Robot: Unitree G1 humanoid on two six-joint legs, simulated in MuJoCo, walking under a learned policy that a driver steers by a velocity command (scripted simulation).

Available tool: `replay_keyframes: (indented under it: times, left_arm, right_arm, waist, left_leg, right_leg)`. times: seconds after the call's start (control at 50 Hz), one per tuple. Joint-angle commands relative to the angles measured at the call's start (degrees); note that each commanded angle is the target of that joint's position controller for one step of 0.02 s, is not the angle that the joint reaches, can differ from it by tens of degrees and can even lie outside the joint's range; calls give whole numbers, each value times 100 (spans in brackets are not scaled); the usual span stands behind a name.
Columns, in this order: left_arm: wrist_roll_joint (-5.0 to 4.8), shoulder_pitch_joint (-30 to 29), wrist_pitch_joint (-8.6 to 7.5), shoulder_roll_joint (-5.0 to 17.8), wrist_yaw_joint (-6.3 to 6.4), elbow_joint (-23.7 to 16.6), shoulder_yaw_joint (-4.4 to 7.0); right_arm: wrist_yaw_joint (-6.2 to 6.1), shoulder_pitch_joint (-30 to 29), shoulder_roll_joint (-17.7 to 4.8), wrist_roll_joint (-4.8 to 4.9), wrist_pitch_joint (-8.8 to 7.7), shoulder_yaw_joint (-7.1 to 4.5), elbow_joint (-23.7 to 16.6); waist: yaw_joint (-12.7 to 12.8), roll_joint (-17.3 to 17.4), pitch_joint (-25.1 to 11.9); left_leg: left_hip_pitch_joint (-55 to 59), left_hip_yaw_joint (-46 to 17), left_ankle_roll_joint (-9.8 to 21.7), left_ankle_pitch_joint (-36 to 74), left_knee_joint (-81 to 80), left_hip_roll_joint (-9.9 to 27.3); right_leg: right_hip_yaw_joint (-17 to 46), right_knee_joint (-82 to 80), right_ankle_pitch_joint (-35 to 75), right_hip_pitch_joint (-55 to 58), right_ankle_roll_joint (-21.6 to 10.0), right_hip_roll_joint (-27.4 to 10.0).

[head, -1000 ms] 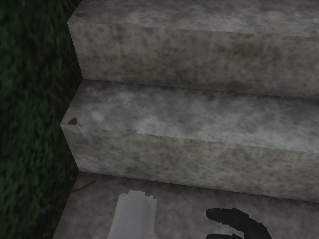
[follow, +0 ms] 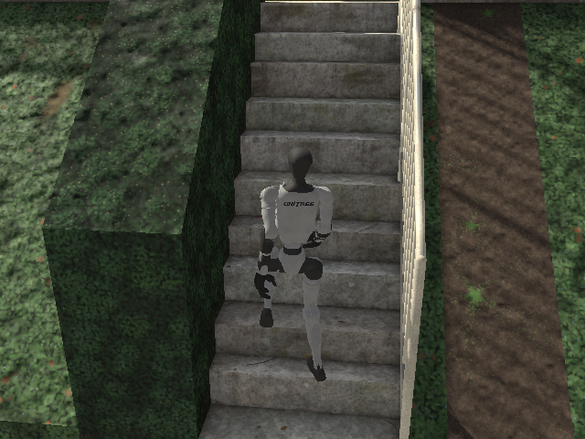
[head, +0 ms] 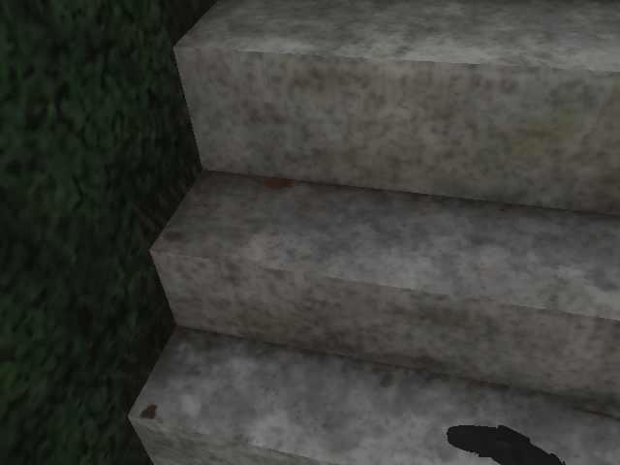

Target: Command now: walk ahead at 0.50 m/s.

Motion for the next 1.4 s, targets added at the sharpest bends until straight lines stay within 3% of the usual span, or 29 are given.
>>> replay_keyframes:
  times: [0.02, 0.12, 0.16, 0.18, 0.2, 0.22, 0.24, 0.26, 0.3, 0.34, 0.5, 0.68, 0.74, 0.8, 0.82, 0.86, 0.88, 0.92, 0.96, 1.0, 1.08, 1.1, 1.12, 1.16, 1.18, 1.2, 1.26, 1.3, 1.4]
  left_arm:
    - [-30, 714, -50, 844, 16, -85, 209]
    - [-252, 331, 77, 1241, 124, -178, 422]
    - [-555, -221, 114, 1726, 133, -256, 595]
    - [-321, -277, -19, 2138, -9, -1, 661]
    - [-413, -5, -66, 1932, -91, 173, 601]
    - [-487, -569, -162, 1697, -169, -76, 591]
    - [-264, -974, -292, 1165, -351, -277, 491]
    - [-72, -1965, -417, 904, -523, -465, 424]
    - [-190, -1967, -217, 368, -402, -1073, 205]
    - [-112, -1250, 97, 836, -149, -1094, 245]
    - [-154, -1512, 516, 1978, 65, -1710, 636]
    - [-301, -1104, 741, 1850, 2, -2287, 692]
    - [-94, -717, 793, 1574, 5, -2136, 621]
    - [210, -236, 773, 1002, -187, -1237, 548]
    - [158, -94, 624, 1050, -300, -1185, 577]
    - [319, 9, 166, 2201, -402, -1351, 777]
    - [151, -38, 89, 2552, -382, -1432, 852]
    - [-114, -64, 108, 2830, -157, -1453, 938]
    - [74, -165, -8, 2108, 16, -1461, 720]
    - [-68, 113, -84, 1761, 31, -1362, 656]
    - [-234, 125, 318, 1332, 254, -1090, 565]
    - [-169, -346, 437, 1289, 275, -1171, 524]
    - [33, -609, 348, 1653, 138, -1060, 564]
    - [-203, -781, 122, 1928, -36, -1059, 656]
    - [-135, -1490, -121, 2060, -183, -1352, 630]
    - [-271, -2411, -234, 1359, -316, -1655, 487]
    - [-322, -2958, -147, 573, -520, -2468, 169]
    - [-368, -2021, 147, 760, -513, -2192, 199]
    - [-289, -2719, 135, 620, -376, -2361, -28]
  right_arm:
    - [-87, -1532, 143, -3, -192, 25, -909]
    - [-192, -1622, 144, -140, -133, 158, -1310]
    - [-196, -1736, 27, -61, -44, 197, -1539]
    - [-245, -502, -371, 167, 118, -168, -1057]
    - [-271, 695, -782, 201, 97, -416, -568]
    - [-245, 2491, -1748, -97, 91, -781, 103]
    - [-336, 3810, -2309, -266, 182, -907, 719]
    - [-319, 3960, -2297, -352, 193, -893, 1025]
    - [-206, 1909, -994, -522, 210, -575, 792]
    - [-134, 488, 90, -425, 35, -273, 678]
    - [-361, 658, -877, -552, -91, -363, 236]
    - [-358, 272, -1279, -410, -50, -503, -739]
    - [-245, -146, -896, -216, 75, -407, -932]
    - [-294, -292, -488, 308, 320, -274, -1027]
    - [-286, -319, -388, 394, 337, -304, -1119]
    - [-146, -925, 480, 37, 28, -26, -1690]
    - [-42, -404, 8, 6, -227, -22, -1511]
    - [7, -1464, 242, 144, -342, 142, -1928]
    - [-169, -1921, -142, 228, -289, -45, -1873]
    - [-131, -2103, -148, -105, -327, -57, -1719]
    - [36, -2565, 470, -247, -422, 323, -2068]
    - [7, -2473, 330, -218, -379, 262, -2049]
    - [-137, -1332, -126, -180, -215, -117, -1650]
    - [-290, 157, -730, -192, -214, -457, -1005]
    - [-368, 1844, -1285, -344, -146, -697, -587]
    - [-435, 2087, -1773, -458, -36, -781, -189]
    - [-365, 1137, -553, -458, 338, -495, 276]
    - [-296, 387, -158, -387, 221, -403, 538]
    - [-256, 1091, -1141, -364, -41, -736, 882]
  waist:
    - [104, -1090, 1532]
    - [-17, -1793, 1115]
    - [-356, -2400, 948]
    - [-985, -2536, 157]
    - [-1244, -2116, -511]
    - [-2046, -31, -1068]
    - [-2164, 2296, -1920]
    - [-2214, 2084, -1184]
    - [-867, 1386, -737]
    - [-37, 416, -67]
    - [146, 217, 385]
    - [-159, 447, 176]
    - [-190, 635, 495]
    - [-340, -593, 1239]
    - [-469, -865, 1206]
    - [-835, -1511, 615]
    - [-760, -1024, -94]
    - [-418, -959, 66]
    - [-374, -424, 429]
    - [-227, -398, 477]
    - [-483, -1337, 741]
    - [-877, -1438, 475]
    - [-1384, -1923, -434]
    - [-1635, -1827, -1072]
    - [-2251, -393, -1984]
    - [-1975, 2420, -2003]
    - [-1060, 530, 456]
    - [-210, 270, 1137]
    - [-384, 241, 1178]
  left_leg:
    - [-2243, 68, -80, -69, 402, 454]
    - [-1581, 217, -237, -613, -1872, 1067]
    - [2604, 1416, -87, -3121, -4992, 568]
    - [3784, 2296, -5, -3665, -4634, -22]
    - [4540, 853, 445, -3444, -5287, 38]
    - [5746, -2604, 1294, -4813, -7233, 1380]
    - [6797, -5509, 1796, -6109, -9895, 2037]
    - [5813, -5516, 1458, -4492, -10203, 1978]
    - [4849, -2844, 1015, -2550, -8089, 1649]
    - [3132, -1912, 652, -2675, -7614, 1505]
    - [2529, 28, 441, -2301, -8466, 1762]
    - [3696, 175, 610, -2497, -7781, 2738]
    - [3673, 829, 302, -1783, -6750, 2662]
    - [2604, 1606, 158, -2060, -4257, 2268]
    - [1995, 1445, 395, -3517, -2762, 2106]
    - [-682, 1184, -55, -3588, 1425, 1200]
    - [-1075, 795, -435, -2422, 1079, 1178]
    - [-2195, -594, -494, -1766, 117, 1496]
    - [-2349, -561, -335, -1414, 88, 1135]
    - [-2843, -168, -250, -1387, 317, 756]
    - [-1133, 521, 232, -2885, -2255, 661]
    - [1416, 1306, 409, -3621, -3897, 177]
    - [3367, 2154, 326, -3337, -3438, -502]
    - [5572, 530, 767, -3207, -4676, -29]
    - [6971, -1736, 1112, -4453, -6326, 603]
    - [6769, -5078, 1912, -4725, -8871, 2025]
    - [3841, -3316, 1366, -4227, -8837, 2237]
    - [2641, -1522, 767, -3491, -8893, 1869]
    - [2946, -513, 1129, -2906, -10117, 1999]
  right_leg:
    - [1660, -1330, 85, 424, -1294, -1566]
    - [1157, -2079, 121, 412, -1051, -1661]
    - [278, -3131, 1567, -1705, -923, -1226]
    - [-20, -2597, 4066, -1071, -1053, -1369]
    - [-683, -765, 6920, -507, -892, -1306]
    - [-992, 1680, 6307, -2106, -510, -704]
    - [-632, 3763, 2102, -2972, -372, -9]
    - [115, 5494, 1719, -3080, -233, 210]
    - [-213, 7652, 673, -4164, 166, 528]
    - [-457, 8487, 525, -3918, 200, 253]
    - [-1633, 7181, 2003, -2923, 659, 58]
    - [-2087, 5644, 1346, -2247, 595, -597]
    - [-2288, 1994, 736, -1585, -33, -985]
    - [-3723, -1784, 3433, -241, -544, -592]
    - [-2667, -2090, 3324, 100, -829, -845]
    - [-515, 454, 8274, 1115, -463, -1332]
    - [502, 114, 6262, 1555, -994, -1933]
    - [3065, -1466, 754, 1599, -1741, -3074]
    - [3351, -1814, -323, 1708, -1820, -3020]
    - [2518, -1524, 567, 2361, -1635, -2514]
    - [633, -2206, 2153, 663, -1014, -1566]
    - [-281, -2481, 3960, -748, -916, -1103]
    - [-584, -1876, 8996, -749, -1094, -1010]
    - [-744, 399, 11883, -1443, -943, -1012]
    - [-500, 2081, 10452, -2254, -906, -658]
    - [-507, 5296, 3164, -3543, -500, 331]
    - [-384, 8531, 1918, -4822, -216, 134]
    - [-624, 8508, 1577, -4515, -100, -115]
    - [-932, 7517, 2094, -5146, 362, -511]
